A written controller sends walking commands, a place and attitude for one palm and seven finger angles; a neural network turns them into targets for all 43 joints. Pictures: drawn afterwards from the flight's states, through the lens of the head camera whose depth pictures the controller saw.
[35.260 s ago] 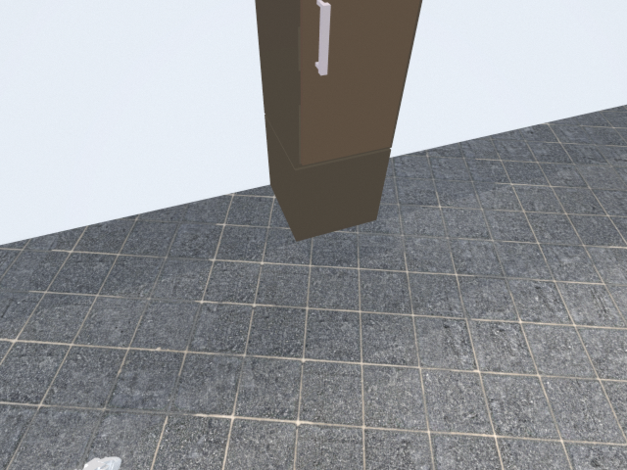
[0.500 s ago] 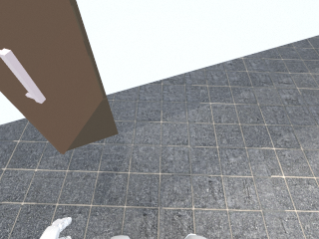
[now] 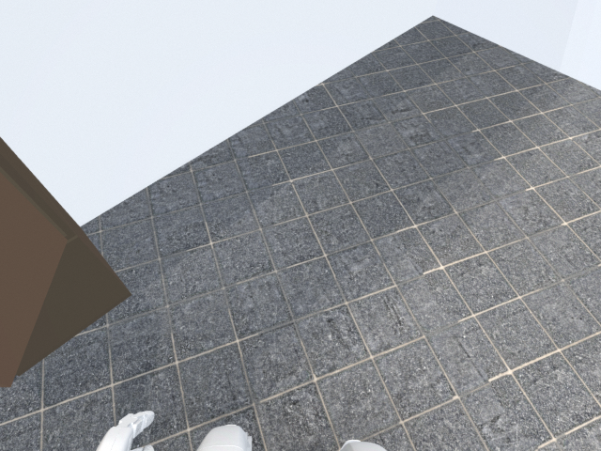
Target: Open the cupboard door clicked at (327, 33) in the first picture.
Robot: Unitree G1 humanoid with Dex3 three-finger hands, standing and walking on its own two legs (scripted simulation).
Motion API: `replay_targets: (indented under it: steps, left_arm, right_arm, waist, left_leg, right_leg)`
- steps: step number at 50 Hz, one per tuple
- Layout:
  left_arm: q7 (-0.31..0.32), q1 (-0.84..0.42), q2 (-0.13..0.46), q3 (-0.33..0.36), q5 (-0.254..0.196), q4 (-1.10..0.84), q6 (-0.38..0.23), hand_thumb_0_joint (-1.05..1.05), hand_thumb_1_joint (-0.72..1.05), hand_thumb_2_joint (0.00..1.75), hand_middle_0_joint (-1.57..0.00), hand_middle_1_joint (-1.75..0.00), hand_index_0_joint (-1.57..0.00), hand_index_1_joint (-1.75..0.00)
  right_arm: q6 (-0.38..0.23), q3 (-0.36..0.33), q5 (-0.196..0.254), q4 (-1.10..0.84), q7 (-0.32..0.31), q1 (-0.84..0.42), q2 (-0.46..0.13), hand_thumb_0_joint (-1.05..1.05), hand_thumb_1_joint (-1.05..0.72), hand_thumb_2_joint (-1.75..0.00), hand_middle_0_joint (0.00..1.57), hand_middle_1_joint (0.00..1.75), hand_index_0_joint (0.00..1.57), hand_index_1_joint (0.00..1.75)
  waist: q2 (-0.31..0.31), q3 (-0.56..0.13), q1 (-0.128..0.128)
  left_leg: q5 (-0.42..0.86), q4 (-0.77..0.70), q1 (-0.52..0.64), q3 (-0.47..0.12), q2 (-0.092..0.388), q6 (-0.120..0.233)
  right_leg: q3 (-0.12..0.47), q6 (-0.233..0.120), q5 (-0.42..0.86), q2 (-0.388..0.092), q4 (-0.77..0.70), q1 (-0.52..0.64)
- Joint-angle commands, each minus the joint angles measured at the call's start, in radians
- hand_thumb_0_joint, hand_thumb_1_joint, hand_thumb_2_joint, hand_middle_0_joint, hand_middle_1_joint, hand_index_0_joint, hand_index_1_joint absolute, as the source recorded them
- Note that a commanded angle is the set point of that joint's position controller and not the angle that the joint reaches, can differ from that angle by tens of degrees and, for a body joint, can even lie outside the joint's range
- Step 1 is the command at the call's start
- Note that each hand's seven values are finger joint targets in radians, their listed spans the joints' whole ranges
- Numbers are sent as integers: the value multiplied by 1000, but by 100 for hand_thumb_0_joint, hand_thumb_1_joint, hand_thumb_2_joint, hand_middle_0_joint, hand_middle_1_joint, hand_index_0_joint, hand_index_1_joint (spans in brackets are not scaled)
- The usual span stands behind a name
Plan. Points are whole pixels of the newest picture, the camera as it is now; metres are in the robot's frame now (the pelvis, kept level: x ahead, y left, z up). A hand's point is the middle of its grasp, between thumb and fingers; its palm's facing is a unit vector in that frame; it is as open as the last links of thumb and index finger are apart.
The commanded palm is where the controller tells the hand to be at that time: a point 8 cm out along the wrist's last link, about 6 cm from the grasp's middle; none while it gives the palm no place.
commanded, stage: walk to a spot facing it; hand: left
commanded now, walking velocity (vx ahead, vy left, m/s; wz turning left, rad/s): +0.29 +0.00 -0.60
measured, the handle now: out of the picture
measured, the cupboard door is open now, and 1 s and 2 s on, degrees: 47 47 47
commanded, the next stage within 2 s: turn to face it in 1.34 s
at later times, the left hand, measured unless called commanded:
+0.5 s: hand (256, 312) +0.34 +0.09 -0.15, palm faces -0.37 -0.91 -0.20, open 7.4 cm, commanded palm none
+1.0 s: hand (324, 238) +0.50 -0.03 -0.15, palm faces -0.50 -0.84 -0.18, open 7.3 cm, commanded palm none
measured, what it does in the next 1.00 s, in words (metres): walks ahead, turning right: left foot, then right foot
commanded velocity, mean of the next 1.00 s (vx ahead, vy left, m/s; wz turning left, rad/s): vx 0.35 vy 0.00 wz -0.40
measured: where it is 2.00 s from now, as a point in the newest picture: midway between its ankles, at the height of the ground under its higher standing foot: (411, 304)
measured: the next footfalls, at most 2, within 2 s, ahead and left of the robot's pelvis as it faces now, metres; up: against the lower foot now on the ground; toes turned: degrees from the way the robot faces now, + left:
left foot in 0.16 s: +0.08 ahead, +0.14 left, +0.00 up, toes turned -3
right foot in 0.48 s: +0.18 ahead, -0.19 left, +0.00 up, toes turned -24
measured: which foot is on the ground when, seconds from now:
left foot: up 0.00-0.14, down 0.16-0.48, up 0.50-0.74, down 0.76-1.00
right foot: down 0.00-0.16, up 0.18-0.46, down 0.48-0.74, up 0.76-0.98, down 1.00-1.00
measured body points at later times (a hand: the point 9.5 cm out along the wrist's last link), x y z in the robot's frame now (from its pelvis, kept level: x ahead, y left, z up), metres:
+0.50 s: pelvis +0.12 -0.05 -0.01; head +0.17 -0.06 +0.44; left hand +0.36 +0.14 -0.14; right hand -0.03 -0.26 -0.14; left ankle +0.04 +0.13 -0.71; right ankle +0.14 -0.17 -0.73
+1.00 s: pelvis +0.31 -0.15 +0.00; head +0.34 -0.16 +0.45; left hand +0.52 +0.02 -0.14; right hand +0.17 -0.33 -0.15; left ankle +0.34 +0.03 -0.72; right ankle +0.29 -0.27 -0.72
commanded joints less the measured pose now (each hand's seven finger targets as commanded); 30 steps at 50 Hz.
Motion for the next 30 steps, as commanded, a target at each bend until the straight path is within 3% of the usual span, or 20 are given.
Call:
replay_targets:
  steps: [1,4,5,6,7,8,9,10,12,14,18,20,21,22,23,24,25,26,28,30]
  left_arm:
    - [16,44,195,55,7,-53,-23,0,90,90,-20,-30,-20,-30]
    - [3,35,201,58,5,-44,-26,0,90,90,-20,-30,-20,-30]
    - [-1,14,191,56,1,-46,-25,0,90,90,-20,-30,-20,-30]
    - [-7,-12,155,49,-3,-60,-26,0,90,90,-20,-30,-20,-30]
    - [-18,-19,78,31,-7,-88,-27,0,90,90,-20,-30,-20,-30]
    - [-26,-105,71,33,-11,-142,-35,0,90,90,-20,-30,-20,-30]
    - [-42,-164,97,43,1,-156,-47,0,90,90,-20,-30,-20,-30]
    - [-47,-165,78,46,13,-132,-51,0,90,90,-20,-30,-20,-30]
    - [-63,-133,35,32,11,-105,-45,0,90,90,-20,-30,-20,-30]
    - [-71,-141,8,17,7,-95,-39,0,90,90,-20,-30,-20,-30]
    - [-75,-181,2,7,5,-84,-34,0,90,90,-20,-30,-20,-30]
    - [-74,-159,24,13,6,-73,-33,0,90,90,-20,-30,-20,-30]
    - [-71,-92,44,21,7,-52,-37,0,90,90,-20,-30,-20,-30]
    - [-62,63,78,33,11,-5,-43,0,90,90,-20,-30,-20,-30]
    - [-45,256,190,66,16,50,-57,0,90,90,-20,-30,-20,-30]
    - [-27,368,283,89,-3,78,-58,0,90,90,-20,-30,-20,-30]
    - [-12,300,307,90,-16,67,-50,0,90,90,-20,-30,-20,-30]
    - [-4,175,247,68,-8,32,-50,0,90,90,-20,-30,-20,-30]
    - [4,34,155,47,5,-13,-65,0,90,90,-20,-30,-20,-30]
    - [1,9,145,46,9,-8,-76,0,90,90,-20,-30,-20,-30]
  right_arm:
    - [-50,-15,-3,-112,4,-34,-62,0,-90,-90,20,30,20,30]
    - [-67,-15,-2,-93,8,15,-55,0,-90,-90,20,30,20,30]
    - [-74,-16,-4,-81,6,53,-64,0,-90,-90,20,30,20,30]
    - [-83,-23,-5,-60,-3,115,-98,0,-90,-90,20,30,20,30]
    - [-90,-44,-21,-42,-13,191,-189,0,-90,-90,20,30,20,30]
    - [-100,-55,-36,-36,-27,273,-268,0,-90,-90,20,30,20,30]
    - [-109,-52,-35,-41,-19,260,-259,0,-90,-90,20,30,20,30]
    - [-116,-42,-37,-36,-13,231,-214,0,-90,-90,20,30,20,30]
    - [-124,-22,-32,-40,-13,149,-150,0,-90,-90,20,30,20,30]
    - [-128,-15,-32,-14,-16,197,-130,0,-90,-90,20,30,20,30]
    - [-124,-15,-34,16,-11,235,-138,0,-90,-90,20,30,20,30]
    - [-118,-14,-36,17,-8,215,-149,0,-90,-90,20,30,20,30]
    - [-114,-13,-32,14,-6,195,-153,0,-90,-90,20,30,20,30]
    - [-113,-10,-25,6,-1,161,-148,0,-90,-90,20,30,20,30]
    - [-119,1,-2,-29,9,113,-99,0,-90,-90,20,30,20,30]
    - [-123,10,12,-97,8,21,-58,0,-90,-90,20,30,20,30]
    - [-119,0,5,-113,8,-38,-83,0,-90,-90,20,30,20,30]
    - [-115,-9,2,-100,10,-33,-90,0,-90,-90,20,30,20,30]
    - [-96,-11,-14,-43,15,20,-67,0,-90,-90,20,30,20,30]
    - [-89,-6,-16,-17,23,74,-33,0,-90,-90,20,30,20,30]
  waist:
    - [-138,-178,39]
    - [-146,-159,22]
    - [-137,-140,-5]
    - [-73,-129,-43]
    - [217,-137,-83]
    - [325,-113,-121]
    - [154,-70,-111]
    - [82,-58,-82]
    - [181,-40,-31]
    - [197,-97,-38]
    - [211,-116,-54]
    - [206,-97,-27]
    - [169,-117,19]
    - [103,-166,97]
    - [-109,-278,186]
    - [-294,-299,220]
    - [-179,-187,196]
    - [-152,-137,119]
    - [-153,-111,34]
    - [-121,-126,-4]
  left_leg:
    - [43,-107,-28,6,-40,1]
    - [109,-345,124,50,-90,15]
    - [167,-451,240,57,-97,21]
    - [146,-580,412,14,-52,42]
    - [-86,-737,552,-278,182,111]
    - [-215,-876,516,-563,435,236]
    - [-118,-876,458,-588,455,295]
    - [23,-843,410,-468,380,260]
    - [306,-787,411,-189,265,189]
    - [569,-722,462,-11,206,153]
    - [612,-705,414,104,209,132]
    - [585,-667,351,126,234,127]
    - [637,-563,307,147,220,113]
    - [693,-361,189,198,172,82]
    - [518,-46,-87,253,89,39]
    - [-106,254,-318,161,-32,12]
    - [-109,321,-410,-2,33,14]
    - [-45,295,-341,-38,79,16]
    - [61,135,-157,-38,86,10]
    - [137,-41,-41,9,58,9]
  right_leg:
    - [351,-171,150,-243,-290,156]
    - [366,-150,-79,-192,-289,86]
    - [354,-123,-175,-161,-272,-13]
    - [312,-77,-251,-108,-199,-176]
    - [166,-14,-313,25,62,-387]
    - [-1,33,-314,16,323,-471]
    - [41,30,-237,-66,444,-487]
    - [28,33,-161,-82,510,-470]
    - [-23,48,-58,-113,469,-437]
    - [-85,50,-21,-100,356,-362]
    - [-169,26,18,-62,143,-186]
    - [-188,11,-2,-48,58,-56]
    - [-198,-6,5,-25,-7,78]
    - [-194,-43,42,4,-74,315]
    - [104,-130,-89,-202,-160,632]
    - [557,-248,17,-465,-340,669]
    - [592,-302,-123,-492,-390,527]
    - [502,-255,-296,-441,-407,330]
    - [295,-187,-123,-338,-401,102]
    - [202,-171,-44,-285,-400,33]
